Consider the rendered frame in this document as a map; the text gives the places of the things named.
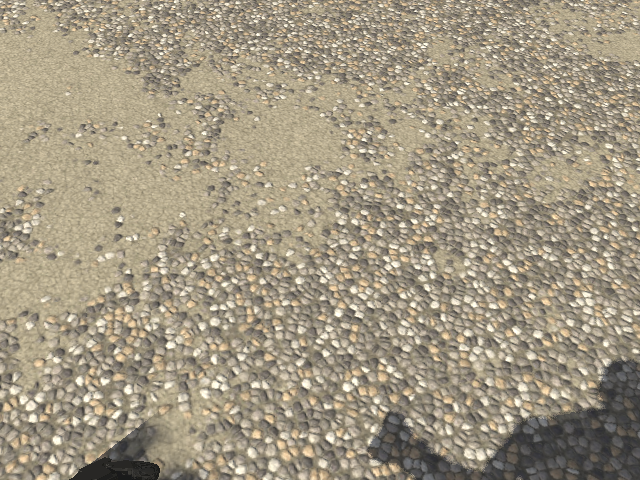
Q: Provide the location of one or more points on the left robot hand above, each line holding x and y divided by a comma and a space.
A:
104, 469

